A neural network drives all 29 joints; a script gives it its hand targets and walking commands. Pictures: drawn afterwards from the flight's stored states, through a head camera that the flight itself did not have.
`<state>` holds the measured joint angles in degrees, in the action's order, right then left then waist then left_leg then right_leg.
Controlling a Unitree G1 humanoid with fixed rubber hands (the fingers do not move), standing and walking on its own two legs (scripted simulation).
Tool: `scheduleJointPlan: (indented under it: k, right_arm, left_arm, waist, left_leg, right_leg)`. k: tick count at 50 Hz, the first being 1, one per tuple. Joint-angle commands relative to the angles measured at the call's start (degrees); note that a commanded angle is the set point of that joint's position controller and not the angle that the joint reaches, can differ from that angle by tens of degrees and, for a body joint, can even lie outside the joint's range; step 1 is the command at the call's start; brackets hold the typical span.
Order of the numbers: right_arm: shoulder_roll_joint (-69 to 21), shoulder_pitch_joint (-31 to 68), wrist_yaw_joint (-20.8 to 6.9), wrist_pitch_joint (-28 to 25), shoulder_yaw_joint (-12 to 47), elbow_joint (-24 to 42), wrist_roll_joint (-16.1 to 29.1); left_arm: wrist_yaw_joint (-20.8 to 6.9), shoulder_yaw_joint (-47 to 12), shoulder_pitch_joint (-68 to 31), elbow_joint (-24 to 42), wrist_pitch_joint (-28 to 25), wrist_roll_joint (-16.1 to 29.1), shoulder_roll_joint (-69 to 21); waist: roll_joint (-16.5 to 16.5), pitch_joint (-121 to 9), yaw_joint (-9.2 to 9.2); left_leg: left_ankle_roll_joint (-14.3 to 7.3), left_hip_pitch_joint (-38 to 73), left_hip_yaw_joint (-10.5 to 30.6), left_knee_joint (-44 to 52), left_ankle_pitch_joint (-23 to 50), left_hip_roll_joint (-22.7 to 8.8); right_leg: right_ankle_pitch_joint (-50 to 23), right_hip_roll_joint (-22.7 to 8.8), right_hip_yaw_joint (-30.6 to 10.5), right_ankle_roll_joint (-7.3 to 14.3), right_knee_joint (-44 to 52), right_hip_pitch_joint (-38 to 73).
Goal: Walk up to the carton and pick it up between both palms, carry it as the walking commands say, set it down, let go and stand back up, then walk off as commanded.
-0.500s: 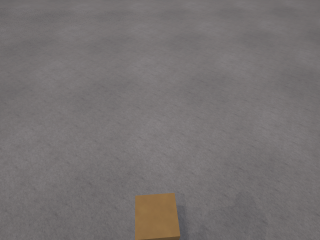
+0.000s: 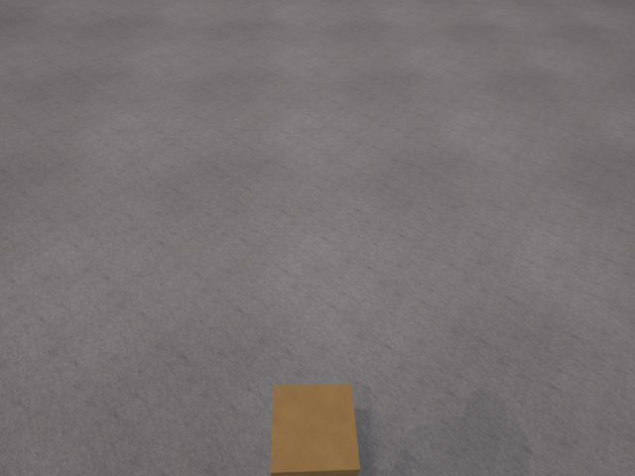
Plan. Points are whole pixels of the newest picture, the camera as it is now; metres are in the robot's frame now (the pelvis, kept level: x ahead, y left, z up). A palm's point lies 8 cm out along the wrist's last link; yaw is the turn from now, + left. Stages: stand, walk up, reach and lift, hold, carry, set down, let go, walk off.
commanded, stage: walk up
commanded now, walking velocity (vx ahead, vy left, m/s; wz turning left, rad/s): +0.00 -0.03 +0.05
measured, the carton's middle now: (312, 435) +0.39 -0.02 -0.69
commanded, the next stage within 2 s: stand in 0.72 s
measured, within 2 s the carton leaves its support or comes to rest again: neither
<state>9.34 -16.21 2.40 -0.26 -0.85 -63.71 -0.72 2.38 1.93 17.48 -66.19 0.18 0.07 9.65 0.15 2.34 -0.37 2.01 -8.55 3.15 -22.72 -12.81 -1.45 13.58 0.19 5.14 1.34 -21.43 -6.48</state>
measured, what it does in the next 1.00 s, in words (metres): stands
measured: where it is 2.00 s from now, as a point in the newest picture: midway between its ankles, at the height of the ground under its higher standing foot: outside the picture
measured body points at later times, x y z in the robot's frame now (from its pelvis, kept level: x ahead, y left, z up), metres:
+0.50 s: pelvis +0.00 -0.01 +0.00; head +0.01 +0.00 +0.45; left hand -0.02 +0.24 -0.16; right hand +0.00 -0.24 -0.16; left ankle +0.00 +0.14 -0.74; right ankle -0.02 -0.10 -0.74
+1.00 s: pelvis -0.01 +0.00 +0.00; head +0.01 +0.00 +0.45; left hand -0.02 +0.24 -0.15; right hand +0.00 -0.25 -0.15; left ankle +0.00 +0.14 -0.74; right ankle -0.02 -0.10 -0.74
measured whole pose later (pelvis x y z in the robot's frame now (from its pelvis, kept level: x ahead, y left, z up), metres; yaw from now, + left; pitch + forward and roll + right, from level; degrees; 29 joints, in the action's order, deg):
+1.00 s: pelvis -0.01 +0.00 +0.00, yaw +0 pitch -1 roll +0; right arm 11.2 -18.3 2.4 -0.1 -1.4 -59.1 -1.0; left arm 1.9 3.1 17.9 -61.3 -0.2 -0.5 10.5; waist -0.2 2.4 -1.1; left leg 2.3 -9.9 2.3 -23.2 -12.4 -1.8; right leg 13.8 -0.2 5.5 1.5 -23.0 -8.3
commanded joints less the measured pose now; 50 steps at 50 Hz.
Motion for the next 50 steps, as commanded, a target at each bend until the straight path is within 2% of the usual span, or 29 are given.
scheduleJointPlan:
  k: [1, 13, 36, 37, 39, 42, 50]
  right_arm:
    - [5.3, -3.9, 0.1, -0.1, -0.8, 0.9, 0.1]
    - [5.6, -4.8, 0.1, 0.0, -1.1, 2.2, 0.0]
    - [7.0, -5.4, 0.2, -0.1, -0.9, 3.5, -0.2]
    - [7.6, -5.5, 0.2, -0.1, -1.4, 4.2, -0.3]
    - [6.7, -6.1, 0.2, 0.0, -1.3, 4.4, -0.3]
    - [6.7, -6.3, 0.2, 0.1, -1.4, 4.9, -0.2]
    - [7.2, -6.5, 0.2, -0.2, -1.5, 5.8, -0.3]
  left_arm:
    - [0.1, 0.6, 4.6, 0.9, -0.4, -0.1, 4.8]
    - [0.1, 1.1, 5.2, 3.1, -0.6, -0.2, 5.4]
    - [-0.1, 1.3, 6.3, 3.7, -0.4, -0.2, 6.3]
    - [-0.1, 1.7, 5.4, 4.5, -0.4, -0.6, 6.4]
    - [-0.1, 2.0, 5.0, 4.9, -0.5, -0.6, 7.0]
    - [-0.2, 2.0, 4.6, 5.3, -0.5, -0.7, 6.8]
    - [-0.3, 2.2, 4.7, 5.9, -0.6, -0.5, 6.7]
  waist:
    - [-1.2, 2.4, 0.1]
    - [0.3, 2.3, 0.03]
    - [-0.6, 2.6, -0.12]
    - [-1.4, 2.9, -0.53]
    - [0.4, 2.0, -0.28]
    - [1.2, 2.3, -0.19]
    - [0.0, 1.6, -0.73]
  left_leg:
    - [-2.2, -3.5, 1.7, 3.5, 8.4, -4.4]
    - [-1.9, -4.2, 1.0, 2.4, 8.2, -3.8]
    - [-1.9, -5.0, 1.2, 3.4, 7.9, -4.9]
    - [-1.4, -6.0, 0.0, 2.0, 7.9, -4.0]
    - [-1.0, -5.2, -0.7, 1.2, 6.8, -3.6]
    - [-0.9, -4.6, -0.6, 1.4, 6.4, -3.6]
    - [-1.3, -4.8, -0.1, 2.8, 8.2, -4.2]
  right_leg:
    - [-7.0, -6.2, -4.5, -0.2, 4.0, 0.2]
    - [-6.4, -7.1, -4.8, 0.2, 3.8, -0.8]
    - [-6.3, -6.8, -3.8, 0.4, 4.0, 0.3]
    - [-8.1, -7.7, -4.7, 0.5, 3.6, 0.2]
    - [-7.6, -8.5, -5.6, 1.1, 4.0, -0.9]
    - [-5.7, -8.6, -6.1, 1.0, 4.7, -2.2]
    - [-7.9, -7.8, -5.1, 0.5, 3.1, -0.7]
